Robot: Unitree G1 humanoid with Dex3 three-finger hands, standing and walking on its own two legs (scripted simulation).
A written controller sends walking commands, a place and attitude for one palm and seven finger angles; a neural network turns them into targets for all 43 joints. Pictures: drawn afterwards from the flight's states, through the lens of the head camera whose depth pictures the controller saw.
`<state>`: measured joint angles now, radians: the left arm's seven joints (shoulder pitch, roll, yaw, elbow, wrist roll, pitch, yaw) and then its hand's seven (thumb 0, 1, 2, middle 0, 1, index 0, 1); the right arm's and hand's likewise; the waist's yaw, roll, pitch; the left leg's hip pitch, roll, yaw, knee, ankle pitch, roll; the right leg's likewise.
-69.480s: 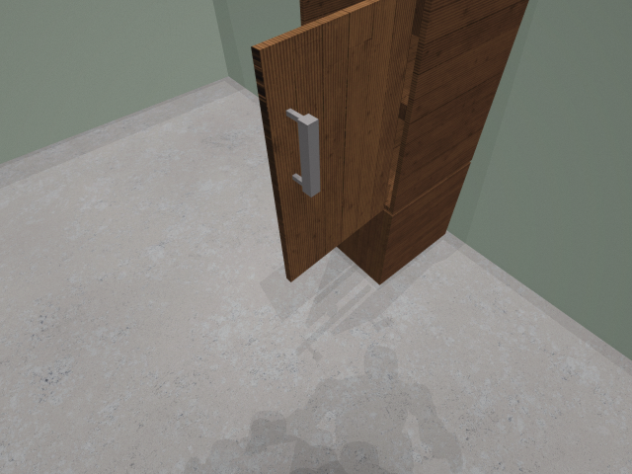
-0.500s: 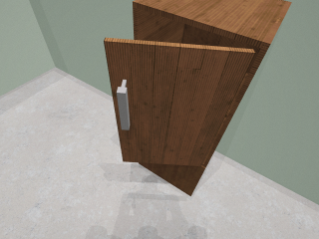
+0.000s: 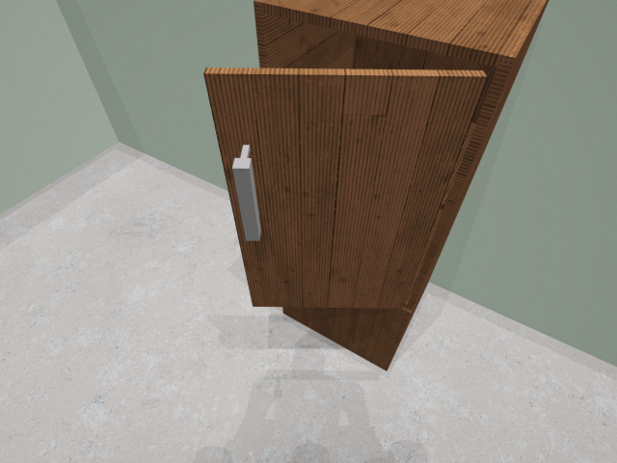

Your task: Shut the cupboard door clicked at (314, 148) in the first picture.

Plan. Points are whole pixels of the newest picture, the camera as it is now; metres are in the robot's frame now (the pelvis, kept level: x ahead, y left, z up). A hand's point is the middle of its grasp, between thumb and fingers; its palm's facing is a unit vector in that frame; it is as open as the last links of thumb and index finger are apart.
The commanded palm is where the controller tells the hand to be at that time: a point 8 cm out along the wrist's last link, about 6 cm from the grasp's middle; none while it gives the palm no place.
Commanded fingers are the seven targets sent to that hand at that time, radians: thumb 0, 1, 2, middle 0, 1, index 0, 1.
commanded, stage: look again from close up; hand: left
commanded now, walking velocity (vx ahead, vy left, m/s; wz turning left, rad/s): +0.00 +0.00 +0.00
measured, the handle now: (249, 194) +0.50 +0.13 +0.06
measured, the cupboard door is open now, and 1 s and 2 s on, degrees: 31 31 31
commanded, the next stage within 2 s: shuffle to correct the standing spot in 0.26 s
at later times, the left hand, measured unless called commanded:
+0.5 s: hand out of the picture -0.08 +0.15 -0.18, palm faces +0.03 -0.99 -0.14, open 7.4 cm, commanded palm none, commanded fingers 0.00 0.90 0.90 -0.20 -0.30 -0.20 -0.30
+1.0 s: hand out of the picture -0.03 +0.13 -0.18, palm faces +0.04 -1.00 -0.08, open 7.4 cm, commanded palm none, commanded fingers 0.00 0.90 0.90 -0.20 -0.30 -0.20 -0.30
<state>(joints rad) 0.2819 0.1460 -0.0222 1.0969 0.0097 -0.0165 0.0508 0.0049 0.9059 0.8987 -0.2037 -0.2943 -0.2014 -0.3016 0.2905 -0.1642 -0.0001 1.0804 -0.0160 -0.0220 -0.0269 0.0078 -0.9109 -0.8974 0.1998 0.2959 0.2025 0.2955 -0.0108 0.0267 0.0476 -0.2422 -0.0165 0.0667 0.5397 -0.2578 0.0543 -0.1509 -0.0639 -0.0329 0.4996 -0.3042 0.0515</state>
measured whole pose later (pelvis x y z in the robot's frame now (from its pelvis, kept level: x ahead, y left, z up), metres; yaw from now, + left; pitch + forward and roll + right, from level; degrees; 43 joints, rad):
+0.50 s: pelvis -0.04 -0.01 +0.00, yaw +0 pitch -1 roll -1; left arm 0.41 0.16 -0.01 1.08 0.02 0.01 0.02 0.01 0.91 0.90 -0.20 -0.29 -0.20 -0.30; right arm 0.31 -0.16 -0.01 1.07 -0.02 0.01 -0.01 0.00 -0.90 -0.90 0.20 0.30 0.20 0.30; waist 0.01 -0.02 -0.02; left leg -0.31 0.00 0.05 0.51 -0.24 0.04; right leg -0.23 -0.04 -0.03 0.50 -0.33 0.01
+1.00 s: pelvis +0.01 -0.02 +0.00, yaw +0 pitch +0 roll -1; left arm 0.38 0.13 0.03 1.08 0.04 0.02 -0.01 0.01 0.91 0.90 -0.20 -0.29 -0.20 -0.30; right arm 0.34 -0.11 -0.03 1.05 -0.03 -0.05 -0.03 0.00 -0.91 -0.90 0.20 0.30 0.20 0.30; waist 0.00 -0.06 -0.01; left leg -0.25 0.01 0.11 0.52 -0.28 0.06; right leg -0.47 -0.03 -0.04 1.01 -0.36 -0.03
